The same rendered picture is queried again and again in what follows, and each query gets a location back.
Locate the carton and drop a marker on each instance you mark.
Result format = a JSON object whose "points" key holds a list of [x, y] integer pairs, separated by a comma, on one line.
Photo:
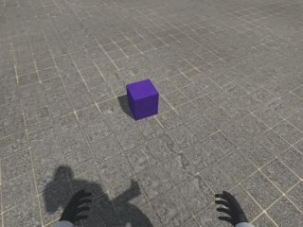
{"points": [[142, 98]]}

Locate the right robot hand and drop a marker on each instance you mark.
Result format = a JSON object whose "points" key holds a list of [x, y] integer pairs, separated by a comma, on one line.
{"points": [[235, 212]]}

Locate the left robot hand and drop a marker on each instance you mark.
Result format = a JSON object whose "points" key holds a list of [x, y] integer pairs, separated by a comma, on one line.
{"points": [[72, 208]]}

